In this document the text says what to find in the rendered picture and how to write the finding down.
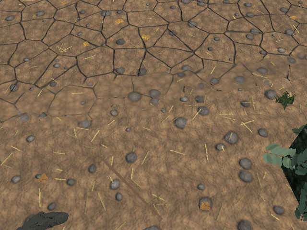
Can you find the robot left hand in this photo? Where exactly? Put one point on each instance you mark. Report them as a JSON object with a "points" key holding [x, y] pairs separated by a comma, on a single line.
{"points": [[43, 221]]}

